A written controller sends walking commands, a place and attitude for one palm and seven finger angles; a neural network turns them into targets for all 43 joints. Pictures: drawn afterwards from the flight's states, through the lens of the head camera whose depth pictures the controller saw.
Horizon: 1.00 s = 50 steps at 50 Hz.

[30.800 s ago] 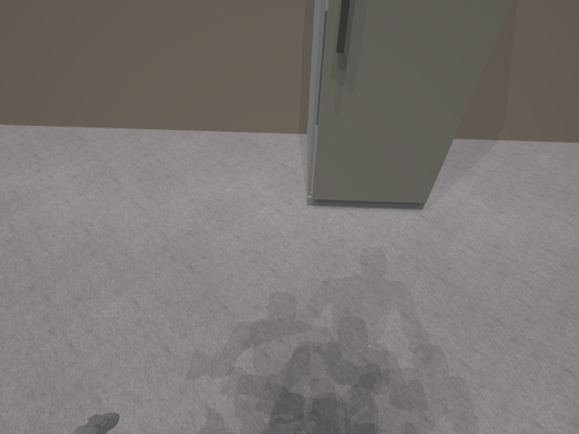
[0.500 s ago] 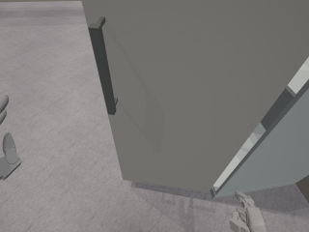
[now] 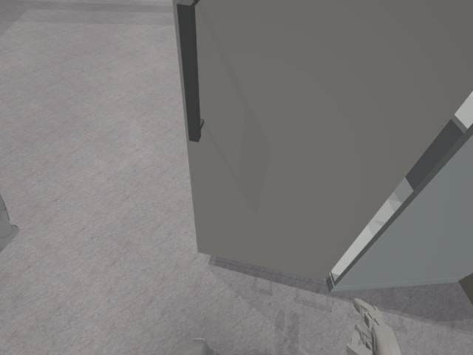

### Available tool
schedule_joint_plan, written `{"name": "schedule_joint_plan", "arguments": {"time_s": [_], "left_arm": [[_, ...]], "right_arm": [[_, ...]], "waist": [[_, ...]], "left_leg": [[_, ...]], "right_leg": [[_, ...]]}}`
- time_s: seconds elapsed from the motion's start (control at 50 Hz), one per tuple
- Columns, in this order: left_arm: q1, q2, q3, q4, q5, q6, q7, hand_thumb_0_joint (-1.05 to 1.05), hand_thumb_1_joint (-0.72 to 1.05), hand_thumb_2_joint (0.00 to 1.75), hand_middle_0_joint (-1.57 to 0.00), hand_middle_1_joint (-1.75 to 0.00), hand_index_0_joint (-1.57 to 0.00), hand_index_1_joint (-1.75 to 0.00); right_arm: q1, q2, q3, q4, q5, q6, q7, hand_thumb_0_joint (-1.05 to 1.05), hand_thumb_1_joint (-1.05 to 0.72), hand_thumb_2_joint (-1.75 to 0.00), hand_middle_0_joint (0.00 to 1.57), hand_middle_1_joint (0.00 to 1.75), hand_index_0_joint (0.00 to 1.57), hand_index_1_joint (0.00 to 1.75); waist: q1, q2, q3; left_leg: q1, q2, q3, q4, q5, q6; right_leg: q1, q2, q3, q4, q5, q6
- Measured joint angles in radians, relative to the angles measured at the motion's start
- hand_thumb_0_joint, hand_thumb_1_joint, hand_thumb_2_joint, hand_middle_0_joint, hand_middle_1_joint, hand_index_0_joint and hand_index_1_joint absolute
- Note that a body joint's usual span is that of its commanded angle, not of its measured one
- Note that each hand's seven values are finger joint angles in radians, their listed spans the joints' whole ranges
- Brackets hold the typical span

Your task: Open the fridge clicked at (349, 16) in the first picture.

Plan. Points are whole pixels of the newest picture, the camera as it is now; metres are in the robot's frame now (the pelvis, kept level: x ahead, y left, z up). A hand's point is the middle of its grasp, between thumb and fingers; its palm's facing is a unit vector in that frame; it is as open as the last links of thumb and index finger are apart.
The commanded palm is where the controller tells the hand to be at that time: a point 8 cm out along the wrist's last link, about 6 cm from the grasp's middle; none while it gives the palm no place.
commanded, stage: step back with the hand held close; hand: left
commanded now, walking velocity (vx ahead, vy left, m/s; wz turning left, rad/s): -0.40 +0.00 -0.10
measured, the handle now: (194, 77) +0.56 +0.14 +0.18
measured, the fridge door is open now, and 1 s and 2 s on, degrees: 73 73 73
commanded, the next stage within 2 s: stop stepping back and stand still in 0.34 s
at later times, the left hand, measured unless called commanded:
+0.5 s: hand out of the picture +0.09 +0.26 +0.19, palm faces +0.35 -0.83 -0.43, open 7.4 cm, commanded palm +0.04 +0.29 +0.20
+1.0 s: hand out of the picture +0.00 +0.27 +0.19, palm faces +0.33 -0.79 -0.51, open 7.4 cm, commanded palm -0.04 +0.31 +0.20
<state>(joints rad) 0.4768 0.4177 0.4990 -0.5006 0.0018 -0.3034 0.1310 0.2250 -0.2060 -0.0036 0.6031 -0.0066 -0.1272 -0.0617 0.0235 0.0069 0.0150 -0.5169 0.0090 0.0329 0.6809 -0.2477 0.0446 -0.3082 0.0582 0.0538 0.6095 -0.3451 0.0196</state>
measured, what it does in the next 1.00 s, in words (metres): walks backwards: right foot, then left foot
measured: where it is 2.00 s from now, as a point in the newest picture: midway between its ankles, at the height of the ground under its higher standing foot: outside the picture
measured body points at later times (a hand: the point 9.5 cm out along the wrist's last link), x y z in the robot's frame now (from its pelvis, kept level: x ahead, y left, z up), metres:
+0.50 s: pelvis -0.14 +0.01 +0.01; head -0.11 +0.04 +0.46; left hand +0.07 +0.30 +0.21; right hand +0.04 -0.22 -0.06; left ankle +0.03 +0.08 -0.71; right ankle -0.26 -0.10 -0.73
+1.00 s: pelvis -0.21 +0.03 +0.02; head -0.23 +0.04 +0.47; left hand -0.02 +0.31 +0.22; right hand -0.11 -0.23 -0.08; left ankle -0.16 +0.13 -0.65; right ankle -0.23 -0.05 -0.72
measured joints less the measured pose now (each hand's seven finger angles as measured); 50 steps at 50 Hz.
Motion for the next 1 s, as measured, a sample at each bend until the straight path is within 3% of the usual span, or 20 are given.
{"name": "schedule_joint_plan", "arguments": {"time_s": [0.08,0.16,0.24,0.3,0.36,0.44,0.48,0.52,0.56,0.58,0.64,0.66,0.68,0.72,0.8,0.86,0.9,0.92,0.96,1.0], "left_arm": [[0.006,-0.015,-0.060,-0.003,-0.006,0.019,0.000,0.01,0.89,0.90,-0.21,-0.30,-0.21,-0.30],[-0.018,0.014,-0.075,-0.014,-0.008,0.042,-0.009,0.01,0.89,0.90,-0.21,-0.30,-0.21,-0.30],[-0.002,0.048,-0.048,-0.025,-0.021,0.052,-0.018,0.02,0.89,0.90,-0.21,-0.30,-0.21,-0.30],[0.044,0.046,-0.035,-0.059,-0.034,0.059,-0.008,0.02,0.89,0.90,-0.21,-0.30,-0.21,-0.30],[0.069,0.035,-0.042,-0.078,-0.048,0.073,0.001,0.02,0.89,0.90,-0.21,-0.30,-0.21,-0.30],[0.040,0.031,-0.061,-0.053,-0.063,0.088,0.007,0.02,0.89,0.90,-0.21,-0.30,-0.21,-0.30],[0.029,0.051,-0.046,-0.054,-0.065,0.083,0.012,0.02,0.89,0.90,-0.21,-0.30,-0.21,-0.30],[0.025,0.026,-0.080,-0.042,-0.057,0.079,0.006,0.02,0.89,0.90,-0.21,-0.30,-0.21,-0.30],[0.045,0.028,-0.100,-0.042,-0.050,0.086,0.001,0.02,0.89,0.90,-0.21,-0.30,-0.21,-0.30],[0.055,0.029,-0.098,-0.044,-0.045,0.090,0.001,0.02,0.89,0.90,-0.21,-0.30,-0.21,-0.30],[0.055,0.028,-0.086,-0.027,-0.036,0.100,0.006,0.01,0.89,0.90,-0.21,-0.30,-0.21,-0.30],[0.038,0.022,-0.087,-0.011,-0.034,0.103,0.010,0.01,0.89,0.90,-0.21,-0.30,-0.21,-0.30],[0.009,0.018,-0.087,0.018,-0.031,0.106,0.014,0.01,0.89,0.90,-0.21,-0.30,-0.21,-0.30],[-0.031,0.008,-0.080,0.075,-0.033,0.114,0.023,0.01,0.89,0.90,-0.21,-0.30,-0.21,-0.30],[-0.002,0.011,-0.071,0.079,-0.036,0.133,0.023,0.02,0.89,0.90,-0.21,-0.30,-0.21,-0.30],[0.078,0.028,-0.080,0.014,-0.031,0.122,0.015,0.02,0.89,0.90,-0.21,-0.30,-0.21,-0.30],[0.129,0.055,-0.074,-0.024,-0.022,0.108,0.010,0.02,0.89,0.90,-0.21,-0.30,-0.21,-0.30],[0.141,0.060,-0.071,-0.033,-0.018,0.100,0.005,0.02,0.89,0.90,-0.21,-0.30,-0.21,-0.30],[0.143,0.054,-0.062,-0.030,-0.022,0.086,-0.004,0.02,0.89,0.90,-0.21,-0.30,-0.21,-0.30],[0.126,0.033,-0.055,0.010,-0.021,0.071,-0.002,0.01,0.89,0.90,-0.22,-0.30,-0.22,-0.30]], "right_arm": [[-0.026,-0.004,-0.005,0.028,0.001,0.019,0.001,0.01,-0.90,-0.90,0.20,0.30,0.21,0.30],[-0.063,0.003,-0.006,0.002,0.006,0.023,-0.015,0.01,-0.90,-0.90,0.20,0.30,0.21,0.30],[-0.084,0.027,-0.008,-0.021,-0.009,-0.006,-0.006,0.01,-0.90,-0.90,0.20,0.30,0.20,0.30],[-0.072,0.039,-0.003,-0.018,-0.004,-0.024,0.010,0.01,-0.90,-0.90,0.20,0.30,0.20,0.30],[-0.058,0.045,0.004,-0.003,-0.004,-0.027,0.013,0.01,-0.90,-0.90,0.20,0.30,0.21,0.30],[-0.057,0.048,0.008,0.016,-0.013,-0.019,0.011,0.01,-0.90,-0.90,0.20,0.30,0.21,0.30],[-0.076,0.050,0.015,0.014,-0.011,-0.010,0.010,0.01,-0.90,-0.90,0.21,0.30,0.21,0.30],[-0.078,0.029,0.016,0.051,-0.014,0.003,0.003,0.01,-0.90,-0.90,0.21,0.30,0.21,0.30],[-0.031,0.026,0.021,0.077,-0.006,0.010,-0.001,0.01,-0.90,-0.90,0.21,0.30,0.21,0.30],[-0.005,0.026,0.026,0.079,-0.001,0.012,-0.005,0.01,-0.90,-0.90,0.21,0.30,0.21,0.30],[0.059,0.008,0.031,0.068,0.006,0.008,-0.023,0.01,-0.90,-0.90,0.21,0.30,0.21,0.30],[0.071,-0.009,0.024,0.063,0.008,-0.001,-0.028,0.01,-0.90,-0.90,0.21,0.30,0.21,0.30],[0.067,-0.012,0.014,0.073,0.010,-0.005,-0.032,0.01,-0.90,-0.90,0.21,0.30,0.21,0.30],[0.048,-0.011,0.006,0.084,0.014,-0.009,-0.031,0.01,-0.90,-0.90,0.20,0.30,0.21,0.30],[0.039,0.012,0.012,0.068,-0.009,-0.029,-0.016,0.01,-0.90,-0.90,0.20,0.30,0.20,0.30],[0.066,0.022,0.022,0.050,-0.014,-0.028,-0.002,0.01,-0.90,-0.90,0.20,0.30,0.20,0.30],[0.082,0.022,0.020,0.030,-0.016,-0.012,0.003,0.01,-0.90,-0.90,0.20,0.30,0.20,0.30],[0.078,0.018,0.014,0.034,-0.015,0.000,0.005,0.01,-0.90,-0.90,0.20,0.30,0.20,0.30],[0.064,0.010,0.005,0.066,-0.015,0.020,0.007,0.01,-0.90,-0.90,0.20,0.30,0.20,0.30],[0.066,0.002,0.000,0.095,-0.014,0.029,0.006,0.01,-0.90,-0.90,0.20,0.30,0.21,0.30]], "waist": [[0.011,-0.028,0.000],[-0.008,-0.058,0.026],[-0.018,-0.037,0.035],[-0.007,-0.020,0.000],[0.004,-0.010,-0.042],[0.011,-0.014,-0.076],[0.034,-0.064,-0.070],[0.043,-0.033,-0.057],[0.042,-0.053,-0.081],[0.038,-0.070,-0.093],[0.006,-0.078,-0.118],[-0.010,-0.058,-0.120],[-0.026,-0.063,-0.111],[-0.035,-0.075,-0.079],[-0.074,-0.069,-0.037],[-0.085,-0.049,-0.045],[-0.079,-0.044,-0.060],[-0.063,-0.037,-0.061],[-0.027,-0.041,-0.053],[-0.009,-0.041,-0.063]], "left_leg": [[0.064,-0.014,0.002,-0.004,0.048,-0.038],[0.094,-0.033,0.019,-0.113,0.075,0.034],[0.094,0.003,0.014,-0.177,0.143,0.035],[0.092,0.035,0.020,-0.251,0.201,0.030],[0.085,0.053,0.026,-0.334,0.267,0.023],[0.047,0.045,0.033,-0.412,0.313,-0.013],[-0.028,0.020,0.073,-0.315,0.221,-0.050],[-0.097,0.014,0.023,-0.038,0.015,-0.071],[-0.101,-0.026,0.010,0.168,-0.068,-0.072],[-0.070,-0.034,0.019,0.188,-0.071,-0.066],[0.095,-0.023,0.032,0.003,0.007,-0.045],[0.142,-0.018,0.021,-0.076,0.000,-0.018],[0.142,-0.033,0.020,-0.084,-0.019,0.011],[0.147,-0.048,0.040,-0.087,-0.006,0.032],[0.193,-0.042,0.043,-0.193,0.087,0.020],[0.197,-0.030,0.027,-0.232,0.084,0.013],[0.137,-0.037,0.022,-0.142,-0.057,-0.002],[0.082,-0.038,0.014,-0.024,-0.130,-0.014],[-0.010,-0.043,0.002,0.246,-0.138,-0.037],[-0.049,-0.025,0.001,0.374,-0.095,-0.046]], "right_leg": [[-0.015,-0.019,0.029,-0.029,0.068,0.011],[-0.058,-0.032,0.039,0.004,0.095,0.018],[-0.099,0.025,0.013,0.282,-0.081,0.003],[-0.057,0.033,-0.032,0.330,-0.120,-0.001],[0.034,0.022,-0.074,0.220,-0.156,-0.014],[0.185,0.010,-0.113,-0.091,-0.148,-0.054],[0.220,-0.043,-0.077,-0.248,-0.039,-0.084],[0.199,-0.030,-0.069,-0.210,0.003,-0.050],[0.198,-0.050,-0.057,-0.188,-0.016,-0.026],[0.199,-0.061,-0.050,-0.181,-0.024,-0.020],[0.185,-0.066,-0.056,-0.127,-0.053,-0.006],[0.168,-0.058,-0.068,-0.087,-0.072,-0.001],[0.147,-0.072,-0.072,-0.043,-0.090,0.001],[0.107,-0.077,-0.042,0.026,-0.107,-0.005],[0.027,-0.039,-0.058,0.148,-0.131,-0.024],[0.058,-0.021,-0.130,0.038,-0.129,-0.041],[0.100,-0.017,-0.138,-0.079,-0.153,-0.080],[0.087,-0.016,-0.137,-0.093,-0.091,-0.100],[0.081,-0.028,-0.131,-0.109,0.071,-0.113],[0.094,-0.036,-0.125,-0.119,0.088,-0.099]]}}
